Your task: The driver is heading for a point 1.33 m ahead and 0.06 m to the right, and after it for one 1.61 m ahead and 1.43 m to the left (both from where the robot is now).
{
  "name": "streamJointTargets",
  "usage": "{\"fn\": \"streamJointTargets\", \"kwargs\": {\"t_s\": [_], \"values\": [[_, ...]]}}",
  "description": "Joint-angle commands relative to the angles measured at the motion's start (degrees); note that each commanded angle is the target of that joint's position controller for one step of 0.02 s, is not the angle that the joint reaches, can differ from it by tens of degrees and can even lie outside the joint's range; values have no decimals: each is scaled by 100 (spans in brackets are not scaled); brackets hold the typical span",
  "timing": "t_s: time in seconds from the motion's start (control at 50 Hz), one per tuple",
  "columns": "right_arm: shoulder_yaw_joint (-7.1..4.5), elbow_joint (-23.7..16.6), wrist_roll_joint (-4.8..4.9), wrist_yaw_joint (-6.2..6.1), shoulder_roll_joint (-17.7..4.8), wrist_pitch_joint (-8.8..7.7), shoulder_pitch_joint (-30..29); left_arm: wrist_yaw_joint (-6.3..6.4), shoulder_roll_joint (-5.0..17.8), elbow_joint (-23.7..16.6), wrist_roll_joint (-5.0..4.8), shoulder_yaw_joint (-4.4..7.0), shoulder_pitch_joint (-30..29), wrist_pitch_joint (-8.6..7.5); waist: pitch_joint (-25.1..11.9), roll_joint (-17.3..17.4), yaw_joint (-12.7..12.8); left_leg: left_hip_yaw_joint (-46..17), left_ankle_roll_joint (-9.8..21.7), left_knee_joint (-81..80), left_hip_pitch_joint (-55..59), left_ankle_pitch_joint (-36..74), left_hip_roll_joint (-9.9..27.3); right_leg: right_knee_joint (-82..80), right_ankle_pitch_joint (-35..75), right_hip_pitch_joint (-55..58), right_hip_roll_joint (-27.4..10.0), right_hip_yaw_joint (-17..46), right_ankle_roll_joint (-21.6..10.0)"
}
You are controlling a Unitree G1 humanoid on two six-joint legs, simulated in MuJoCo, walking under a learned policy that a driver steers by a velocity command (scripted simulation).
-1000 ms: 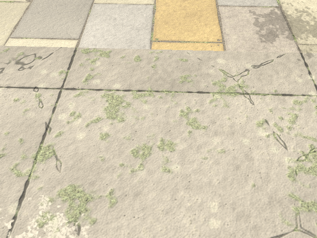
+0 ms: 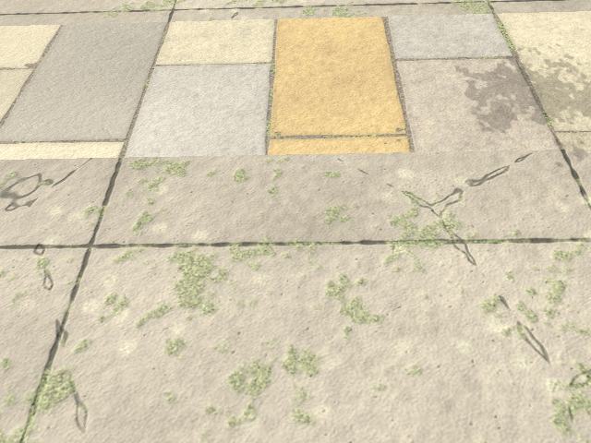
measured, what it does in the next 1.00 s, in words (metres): walks ahead: right foot, then left foot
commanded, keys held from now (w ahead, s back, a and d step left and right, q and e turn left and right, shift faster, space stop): w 1.00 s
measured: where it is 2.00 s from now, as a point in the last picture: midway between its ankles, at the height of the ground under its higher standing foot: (304, 278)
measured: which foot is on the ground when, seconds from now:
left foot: down 0.00-0.08, up 0.10-0.56, down 0.58-1.00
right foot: up 0.00-0.06, down 0.08-0.60, up 0.62-1.00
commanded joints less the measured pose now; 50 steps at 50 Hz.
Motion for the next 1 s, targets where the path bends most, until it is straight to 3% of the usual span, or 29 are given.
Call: {"fn": "streamJointTargets", "kwargs": {"t_s": [0.02,0.06,0.08,0.1,0.12,0.14,0.16,0.2,0.24,0.32,0.44,0.48,0.52,0.54,0.56,0.58,0.6,0.62,0.64,0.66,0.68,0.7,0.72,0.76,0.8,0.86,0.94,1.0], "values": [[-184,-464,123,-48,-868,-29,-547,-26,309,124,15,104,812,-31,153,454,502,-1443,742,-1144,-1093,-2974,1398,-864,479,1181,200,-385,-168],[-120,-591,130,-40,-605,7,-792,-37,287,366,42,122,1403,-27,350,159,776,-1066,398,-379,-1673,-3157,1017,-1596,176,1734,186,-295,-381],[-24,-745,88,-5,-231,6,-1013,-27,481,499,58,162,1995,-73,324,-793,903,-534,122,1335,-2435,-2762,555,-2433,-759,2241,-769,1073,-624],[24,-866,70,44,4,-68,-967,-44,1063,360,22,265,1868,-112,550,-1750,651,30,-9,2711,-3458,-1941,135,-3340,-2029,2322,-1846,2911,-1021],[-16,-881,52,57,-243,-164,-937,-41,1250,263,151,313,1534,-205,843,-1590,471,-496,127,3418,-3781,-1752,371,-3707,-2845,1832,-2177,3751,-1324],[-63,-804,65,82,-477,-206,-758,-45,1016,71,119,253,1027,-304,952,-1231,199,-678,128,3704,-3900,-1203,563,-3688,-2430,1749,-2001,3462,-1184],[-107,-677,-2,92,-582,-211,-615,-87,821,-22,56,202,781,-349,798,-959,74,-651,83,3754,-3790,-843,626,-3616,-1749,1812,-1710,2878,-959],[-152,-585,-106,63,-552,-211,-699,-140,688,-58,-16,164,838,-361,611,-697,108,-468,-56,3653,-3489,-253,702,-3612,-597,1810,-1356,2012,-726],[-132,-573,-90,75,-331,-186,-839,-145,527,61,10,106,1248,-346,540,-720,202,-306,-167,3607,-3370,203,713,-3573,264,1837,-1145,1468,-709],[-89,-754,-23,101,-153,-169,-1419,-102,581,79,58,72,1571,-282,664,-808,399,-148,-303,2900,-3214,716,738,-3603,1058,1865,-1019,975,-726],[5,-1032,64,260,-99,-229,-2253,-78,724,145,3,106,1892,-202,1015,-874,687,79,-331,1684,-2763,707,641,-3455,1592,2226,-1134,630,-769],[32,-1137,82,329,-109,-263,-2417,-70,768,189,-38,144,1922,-159,1150,-913,677,92,-226,1417,-2636,419,631,-3320,1747,2413,-1270,615,-772],[14,-1176,70,379,-211,-298,-2304,-66,856,196,-73,202,1813,-118,1125,-977,498,139,-55,1152,-2193,43,550,-3048,2329,2532,-1392,580,-716],[-43,-1125,52,381,-340,-314,-2010,-65,925,168,-75,234,1685,-102,944,-1039,288,234,50,1062,-1641,-117,410,-2710,3220,2524,-1397,513,-664],[-148,-945,39,357,-516,-321,-1359,-61,948,126,-70,248,1526,-85,537,-1052,-82,385,173,1032,-712,-126,197,-2005,4480,2419,-1269,335,-577],[-316,-595,72,310,-822,-313,-221,-68,873,49,-34,220,1367,-77,-168,-914,-603,335,372,1060,794,7,172,-802,5047,1934,-984,94,-413],[-451,-350,-7,231,-1336,-284,987,-87,685,-167,77,133,1275,-103,-1195,-38,-976,-1159,741,1198,2839,-67,1444,1249,3226,434,-602,-141,-199],[-446,-252,-89,286,-1576,-257,1227,-153,-196,-213,1,-90,1894,-262,-2064,1640,-541,-4006,1583,165,4268,-1359,2660,3071,-903,-1534,510,242,91],[-305,-275,-82,299,-1044,-272,962,-177,353,-160,-178,43,1541,-422,-1679,1150,-649,-4187,1405,-188,3839,-1503,2504,3866,-917,-2099,246,941,-42],[-211,-370,-54,297,-729,-290,418,-181,655,-347,-260,124,991,-489,-840,853,-509,-3167,1139,-165,3047,-872,2320,3982,-444,-2426,-56,715,-151],[-141,-485,-59,320,-538,-304,-87,-128,714,-403,-209,151,686,-488,-469,238,-296,-2396,966,-272,2111,-117,2093,3735,137,-2098,-360,560,-168],[-102,-504,-113,355,-383,-320,-338,-78,671,-443,-122,211,541,-444,-181,80,-116,-1869,879,-423,1385,355,1845,3403,477,-1800,-519,499,-166],[-47,-440,-161,364,-214,-332,-372,-68,537,-435,-98,227,663,-358,-99,198,64,-1481,823,-582,1001,568,1637,3200,687,-1477,-643,520,-194],[-41,-285,-156,328,-230,-353,-176,-66,319,-472,-115,227,731,-225,74,311,193,-1159,877,-817,653,891,1520,2871,789,-1319,-691,447,-190],[-61,-178,-154,249,-415,-366,-1,-71,380,-659,-77,252,339,-162,324,233,225,-965,934,-985,529,1165,1532,2424,1105,-1651,-731,388,-87],[-68,-94,-143,136,-537,-313,297,-113,412,-957,-9,240,-444,-164,527,114,80,-780,888,-1085,695,1299,1491,1349,1935,-2103,-715,326,51],[-76,-15,-86,83,-665,-283,684,-224,318,-1218,-46,144,-1383,-198,711,113,-201,-471,700,-1205,837,1018,1330,-121,2807,-1770,-424,54,23],[-98,136,-39,74,-711,-231,1054,-321,357,-1409,-89,100,-1914,-218,867,104,-375,-495,696,-1051,1450,871,1526,-656,2706,-1909,-320,37,-34]]}}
